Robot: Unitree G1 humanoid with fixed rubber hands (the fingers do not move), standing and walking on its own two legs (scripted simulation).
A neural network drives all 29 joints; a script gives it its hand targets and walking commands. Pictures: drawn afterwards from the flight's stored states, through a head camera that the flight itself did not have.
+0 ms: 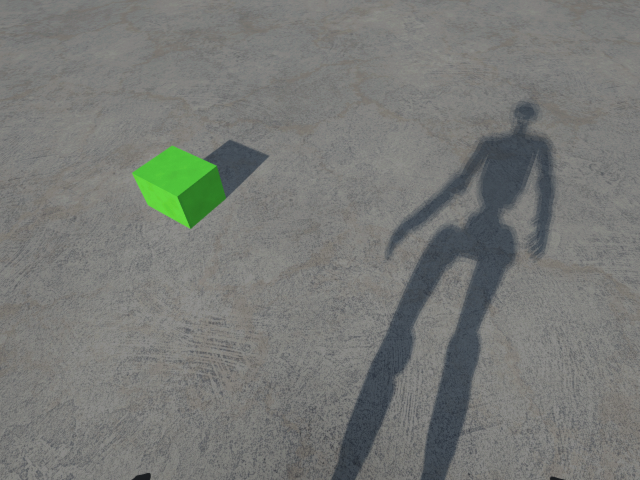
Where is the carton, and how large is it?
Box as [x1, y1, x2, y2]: [132, 146, 225, 228]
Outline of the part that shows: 171,146 132,173 148,205 190,228 225,198 215,165 176,147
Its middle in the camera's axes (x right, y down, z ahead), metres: -0.63 -0.24 +1.75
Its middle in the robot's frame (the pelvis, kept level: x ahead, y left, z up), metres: +1.37 +0.71 -0.68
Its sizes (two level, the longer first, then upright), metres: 0.282 0.231 0.195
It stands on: the floor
